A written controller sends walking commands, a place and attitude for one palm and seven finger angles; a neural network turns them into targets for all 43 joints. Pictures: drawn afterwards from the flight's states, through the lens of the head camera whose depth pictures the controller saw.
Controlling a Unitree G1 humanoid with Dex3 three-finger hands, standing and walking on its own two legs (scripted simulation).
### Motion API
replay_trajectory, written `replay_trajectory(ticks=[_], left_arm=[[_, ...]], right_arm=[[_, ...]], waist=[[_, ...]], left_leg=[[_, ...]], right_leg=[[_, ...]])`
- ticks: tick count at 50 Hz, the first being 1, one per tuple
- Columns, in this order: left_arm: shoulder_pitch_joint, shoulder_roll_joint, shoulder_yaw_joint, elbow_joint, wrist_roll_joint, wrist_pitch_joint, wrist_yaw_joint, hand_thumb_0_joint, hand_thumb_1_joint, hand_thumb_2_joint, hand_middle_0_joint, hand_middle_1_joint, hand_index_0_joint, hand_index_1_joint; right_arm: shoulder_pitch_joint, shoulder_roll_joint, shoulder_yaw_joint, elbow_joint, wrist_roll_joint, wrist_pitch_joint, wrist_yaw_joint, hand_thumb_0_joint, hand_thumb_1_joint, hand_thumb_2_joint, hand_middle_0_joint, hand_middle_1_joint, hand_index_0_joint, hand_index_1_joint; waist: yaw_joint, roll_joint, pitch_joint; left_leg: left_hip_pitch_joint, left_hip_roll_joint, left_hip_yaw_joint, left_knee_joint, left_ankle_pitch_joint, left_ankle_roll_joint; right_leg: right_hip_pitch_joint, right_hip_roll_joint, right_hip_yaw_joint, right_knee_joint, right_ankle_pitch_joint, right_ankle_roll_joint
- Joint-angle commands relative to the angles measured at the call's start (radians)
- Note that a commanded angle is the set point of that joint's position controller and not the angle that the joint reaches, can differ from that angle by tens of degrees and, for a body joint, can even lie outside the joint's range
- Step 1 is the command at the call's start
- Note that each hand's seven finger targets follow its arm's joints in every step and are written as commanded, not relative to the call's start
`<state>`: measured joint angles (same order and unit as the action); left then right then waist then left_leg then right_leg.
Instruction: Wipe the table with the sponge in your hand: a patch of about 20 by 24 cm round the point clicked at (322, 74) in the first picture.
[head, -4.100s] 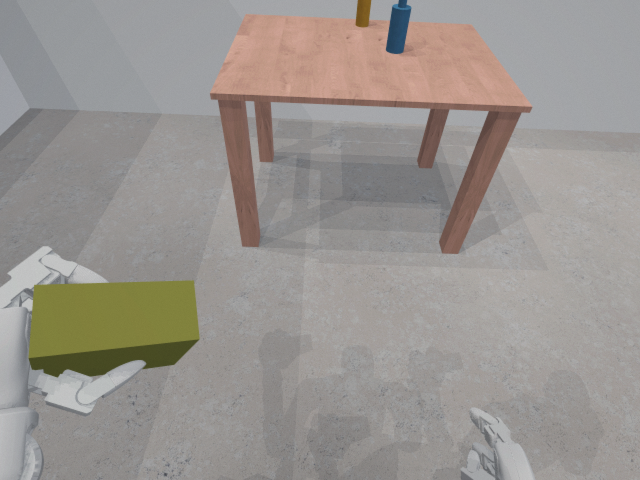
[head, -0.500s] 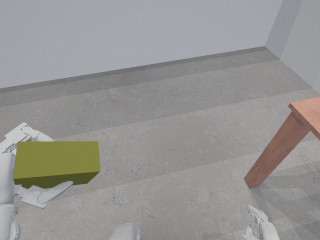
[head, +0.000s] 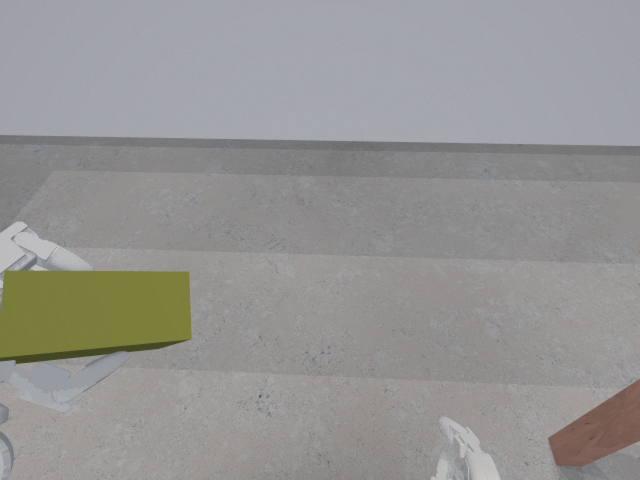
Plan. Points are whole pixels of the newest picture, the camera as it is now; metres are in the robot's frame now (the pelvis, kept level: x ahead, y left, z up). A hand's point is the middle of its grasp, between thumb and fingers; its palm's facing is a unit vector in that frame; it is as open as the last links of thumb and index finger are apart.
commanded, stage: walk to a spot facing it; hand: left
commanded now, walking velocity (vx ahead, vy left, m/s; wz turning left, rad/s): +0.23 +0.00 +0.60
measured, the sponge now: (124, 316) +0.21 +0.20 +0.18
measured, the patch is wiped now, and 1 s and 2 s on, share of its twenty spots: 0.00 0.00 0.00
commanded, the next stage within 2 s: turn to face it in 0.38 s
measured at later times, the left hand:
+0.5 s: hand (28, 289) +0.23 +0.30 +0.18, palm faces +0.58 -0.70 -0.43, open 10.2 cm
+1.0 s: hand (150, 242) +0.30 +0.21 +0.18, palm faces +0.42 -0.79 -0.44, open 10.2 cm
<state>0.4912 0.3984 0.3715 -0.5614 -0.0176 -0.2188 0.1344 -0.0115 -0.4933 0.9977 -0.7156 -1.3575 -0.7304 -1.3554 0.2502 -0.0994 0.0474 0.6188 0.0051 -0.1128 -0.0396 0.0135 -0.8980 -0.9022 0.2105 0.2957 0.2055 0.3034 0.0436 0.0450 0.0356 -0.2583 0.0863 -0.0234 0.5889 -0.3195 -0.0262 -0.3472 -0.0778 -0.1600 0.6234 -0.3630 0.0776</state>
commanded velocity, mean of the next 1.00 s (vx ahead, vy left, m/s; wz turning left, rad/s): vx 0.09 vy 0.00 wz -0.06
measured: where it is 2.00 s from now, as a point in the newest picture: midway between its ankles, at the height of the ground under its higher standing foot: outside the picture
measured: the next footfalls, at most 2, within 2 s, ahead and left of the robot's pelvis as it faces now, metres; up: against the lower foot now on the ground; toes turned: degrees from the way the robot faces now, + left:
left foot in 0.38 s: +0.11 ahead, +0.15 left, +0.00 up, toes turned +21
right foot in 0.74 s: +0.21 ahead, -0.09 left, +0.00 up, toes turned +7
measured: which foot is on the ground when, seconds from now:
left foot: down 0.00-0.00, up 0.02-0.36, down 0.38-0.74, up 0.76-1.00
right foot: down 0.00-0.38, up 0.40-0.72, down 0.74-1.00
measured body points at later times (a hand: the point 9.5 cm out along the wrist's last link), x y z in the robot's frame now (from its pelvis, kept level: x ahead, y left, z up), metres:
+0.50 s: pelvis +0.06 +0.01 -0.01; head +0.10 +0.04 +0.44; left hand +0.19 +0.33 +0.20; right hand +0.29 -0.19 -0.08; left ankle +0.07 +0.13 -0.73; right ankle +0.06 -0.12 -0.65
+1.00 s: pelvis +0.11 -0.04 +0.01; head +0.14 -0.03 +0.45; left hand +0.27 +0.25 +0.20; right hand +0.34 -0.26 -0.06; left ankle +0.07 +0.10 -0.69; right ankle +0.17 -0.10 -0.73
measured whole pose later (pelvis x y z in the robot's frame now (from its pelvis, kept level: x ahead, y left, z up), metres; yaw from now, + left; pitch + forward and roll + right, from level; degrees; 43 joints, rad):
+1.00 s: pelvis +0.11 -0.04 +0.01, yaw +6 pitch +1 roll +2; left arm 0.49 0.38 0.34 -0.56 -0.03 -0.19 0.13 -0.01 -0.49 1.00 -0.71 -1.36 -0.73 -1.36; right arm 0.11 -0.25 -0.02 0.56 0.00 -0.04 -0.04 0.01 -0.90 -0.90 0.21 0.29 0.20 0.30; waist 0.00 -0.04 0.05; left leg -0.38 0.03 0.07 0.84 -0.44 -0.07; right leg -0.36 0.03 -0.01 0.52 -0.18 -0.08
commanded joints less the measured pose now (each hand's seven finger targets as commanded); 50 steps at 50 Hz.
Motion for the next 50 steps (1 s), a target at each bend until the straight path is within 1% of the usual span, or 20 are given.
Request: replay_trajectory(ticks=[1,3,5,7,10,14,17,18,19,20,22,25,28,35,36,38,39,40,43,50], left_arm=[[-0.193,0.195,0.11,-0.066,-0.008,0.011,0.033,0.0,0.1,1.3,-1.2,-1.6,-1.2,-1.6],[-0.195,0.183,0.108,-0.077,-0.012,-0.013,0.028,0.0,0.1,1.3,-1.2,-1.6,-1.2,-1.6],[-0.191,0.175,0.105,-0.144,-0.013,-0.026,0.02,0.0,0.1,1.3,-1.2,-1.6,-1.2,-1.6],[-0.158,0.172,0.108,-0.169,-0.008,-0.028,0.026,0.0,0.1,1.3,-1.2,-1.6,-1.2,-1.6],[-0.104,0.186,0.135,-0.232,-0.019,-0.026,0.046,0.0,0.1,1.3,-1.2,-1.6,-1.2,-1.6],[-0.038,0.17,0.155,-0.27,-0.029,-0.017,0.074,0.0,0.1,1.3,-1.2,-1.6,-1.2,-1.6],[-0.063,0.152,0.134,-0.288,-0.036,-0.013,0.082,0.0,0.1,1.3,-1.2,-1.6,-1.2,-1.6],[-0.088,0.147,0.129,-0.31,-0.037,-0.026,0.082,0.0,0.1,1.3,-1.2,-1.6,-1.2,-1.6],[-0.084,0.136,0.125,-0.335,-0.038,-0.051,0.078,0.0,0.1,1.3,-1.2,-1.6,-1.2,-1.6],[-0.104,0.158,0.125,-0.332,-0.018,-0.078,0.073,0.0,0.1,1.3,-1.2,-1.6,-1.2,-1.6],[-0.069,0.209,0.179,-0.277,-0.004,-0.069,0.043,0.0,0.1,1.3,-1.2,-1.6,-1.2,-1.6],[-0.029,0.177,0.162,-0.385,-0.017,-0.071,0.036,0.0,0.1,1.3,-1.2,-1.6,-1.2,-1.6],[0.013,0.129,0.118,-0.338,-0.028,-0.068,0.032,0.0,0.1,1.3,-1.2,-1.6,-1.2,-1.6],[-0.22,0.112,0.056,-0.085,-0.002,-0.012,0.03,0.0,0.1,1.3,-1.2,-1.6,-1.2,-1.6],[-0.26,0.133,0.056,-0.068,0.005,-0.01,0.028,0.0,0.1,1.3,-1.2,-1.6,-1.2,-1.6],[-0.281,0.15,0.064,-0.03,-0.009,0.013,0.025,0.0,0.1,1.3,-1.2,-1.6,-1.2,-1.6],[-0.274,0.149,0.061,-0.044,-0.012,0.012,0.025,0.0,0.1,1.3,-1.2,-1.6,-1.2,-1.6],[-0.254,0.159,0.074,-0.079,-0.015,0.004,0.026,0.0,0.1,1.3,-1.2,-1.6,-1.2,-1.6],[-0.146,0.163,0.113,-0.175,-0.021,-0.03,0.031,0.0,0.1,1.3,-1.2,-1.6,-1.2,-1.6],[0.038,0.167,0.172,-0.208,-0.037,-0.037,0.044,0.0,0.1,1.3,-1.2,-1.6,-1.2,-1.6]], right_arm=[[-0.179,-0.175,-0.071,-0.147,-0.002,-0.027,-0.035,0.0,-0.9,-0.9,0.2,0.3,0.2,0.3],[-0.16,-0.199,-0.08,-0.119,-0.016,-0.025,-0.028,0.0,-0.9,-0.9,0.2,0.3,0.2,0.3],[-0.191,-0.194,-0.075,-0.115,-0.008,0.006,-0.022,0.0,-0.9,-0.9,0.2,0.3,0.2,0.3],[-0.201,-0.196,-0.079,-0.135,-0.01,0.01,-0.029,0.0,-0.9,-0.9,0.2,0.3,0.2,0.3],[-0.174,-0.194,-0.094,-0.167,-0.012,0.015,-0.032,0.0,-0.9,-0.9,0.2,0.3,0.2,0.3],[-0.136,-0.183,-0.101,-0.213,-0.019,0.013,-0.028,0.0,-0.9,-0.9,0.2,0.3,0.2,0.3],[-0.089,-0.192,-0.113,-0.218,-0.016,0.016,-0.033,0.0,-0.9,-0.9,0.2,0.3,0.2,0.3],[-0.067,-0.212,-0.123,-0.217,-0.009,0.014,-0.039,0.0,-0.9,-0.9,0.2,0.3,0.2,0.3],[-0.09,-0.239,-0.13,-0.226,-0.009,0.008,-0.035,0.0,-0.9,-0.9,0.2,0.3,0.2,0.3],[-0.086,-0.233,-0.121,-0.219,-0.005,-0.011,-0.02,0.0,-0.9,-0.9,0.2,0.3,0.2,0.3],[-0.097,-0.25,-0.141,-0.188,0.013,-0.009,-0.005,0.0,-0.9,-0.9,0.2,0.3,0.2,0.3],[-0.114,-0.219,-0.124,-0.175,0.019,-0.02,0.003,0.0,-0.9,-0.9,0.2,0.3,0.2,0.3],[-0.102,-0.204,-0.103,-0.158,0.01,-0.039,0.005,0.0,-0.9,-0.9,0.2,0.3,0.2,0.3],[-0.129,-0.196,-0.069,-0.136,0.002,-0.032,-0.032,0.0,-0.9,-0.9,0.2,0.3,0.2,0.3],[-0.126,-0.187,-0.069,-0.131,0.0,-0.029,-0.031,0.0,-0.9,-0.9,0.2,0.3,0.2,0.3],[-0.135,-0.185,-0.073,-0.152,0.001,-0.035,-0.024,0.0,-0.9,-0.9,0.2,0.3,0.2,0.3],[-0.146,-0.193,-0.076,-0.145,-0.003,-0.031,-0.017,0.0,-0.9,-0.9,0.2,0.3,0.2,0.3],[-0.174,-0.183,-0.067,-0.14,-0.004,-0.018,-0.013,0.0,-0.9,-0.9,0.2,0.3,0.2,0.3],[-0.194,-0.167,-0.053,-0.151,-0.01,0.009,-0.012,0.0,-0.9,-0.9,0.2,0.3,0.2,0.3],[-0.18,-0.189,-0.079,-0.213,-0.001,0.054,0.004,0.0,-0.9,-0.9,0.2,0.3,0.2,0.3]], waist=[[0.005,-0.403,-0.08],[-0.021,-0.289,-0.037],[-0.026,-0.224,-0.042],[-0.03,-0.202,-0.039],[-0.025,-0.189,-0.087],[0.007,-0.219,-0.115],[-0.049,-0.138,-0.17],[-0.079,0.012,-0.212],[-0.071,0.344,-0.207],[-0.064,0.361,-0.187],[-0.063,0.207,-0.18],[-0.044,0.236,-0.171],[-0.043,0.227,-0.18],[-0.036,0.075,-0.12],[-0.045,-0.041,-0.105],[-0.027,-0.392,-0.111],[-0.029,-0.386,-0.101],[-0.027,-0.256,-0.118],[-0.024,-0.165,-0.189],[-0.004,-0.122,-0.244]], left_leg=[[-0.504,-0.096,0.037,0.627,-0.307,0.033],[-0.475,-0.025,-0.024,0.783,-0.138,0.008],[-0.431,0.004,0.009,0.769,-0.076,-0.019],[-0.372,0.013,0.051,0.654,-0.048,-0.023],[-0.237,0.022,0.122,0.378,-0.044,-0.012],[-0.179,-0.014,0.209,0.14,-0.089,-0.001],[0.032,-0.083,0.261,-0.074,0.02,0.005],[0.189,-0.044,0.163,-0.14,0.061,0.044],[0.318,0.203,-0.233,-0.198,0.402,0.18],[0.357,0.363,-0.533,-0.226,0.705,0.288],[0.27,0.327,-0.45,-0.194,0.483,0.307],[0.181,0.211,-0.185,-0.21,0.407,0.233],[0.069,0.178,-0.044,-0.23,0.448,0.183],[-0.016,0.166,0.114,-0.084,0.066,0.065],[-0.051,0.122,0.133,0.065,-0.017,0.037],[-0.238,-0.055,0.105,0.433,-0.281,-0.026],[-0.244,-0.039,0.023,0.541,-0.227,-0.031],[-0.274,-0.023,0.004,0.572,-0.185,-0.039],[-0.229,-0.034,0.044,0.482,-0.142,-0.048],[-0.122,-0.05,0.071,0.085,-0.109,-0.039]], right_leg=[[0.353,-0.435,0.661,-0.418,-0.083,-0.218],[0.227,-0.411,0.577,-0.415,-0.114,-0.219],[0.196,-0.357,0.296,-0.384,0.019,-0.191],[0.178,-0.322,0.151,-0.367,0.153,-0.174],[0.184,-0.324,0.055,-0.334,0.22,-0.175],[0.237,-0.334,0.054,-0.263,0.308,-0.193],[0.185,-0.283,-0.023,-0.007,0.331,-0.132],[0.072,-0.23,-0.057,0.242,0.343,-0.089],[-0.194,-0.055,-0.07,0.534,-0.11,-0.009],[-0.346,-0.002,0.031,0.689,-0.348,-0.017],[-0.406,-0.057,0.158,0.735,-0.232,-0.013],[-0.332,-0.05,0.103,0.572,-0.093,-0.003],[-0.116,0.001,0.045,0.321,0.001,-0.012],[0.162,0.065,0.016,-0.147,0.137,-0.026],[0.161,-0.021,0.144,-0.217,0.233,-0.066],[0.162,-0.28,0.62,-0.342,0.449,-0.21],[0.143,-0.277,0.638,-0.367,0.403,-0.215],[0.182,-0.266,0.596,-0.313,0.449,-0.241],[0.224,-0.185,0.395,-0.238,0.594,-0.225],[0.243,-0.163,0.481,-0.228,0.503,-0.25]])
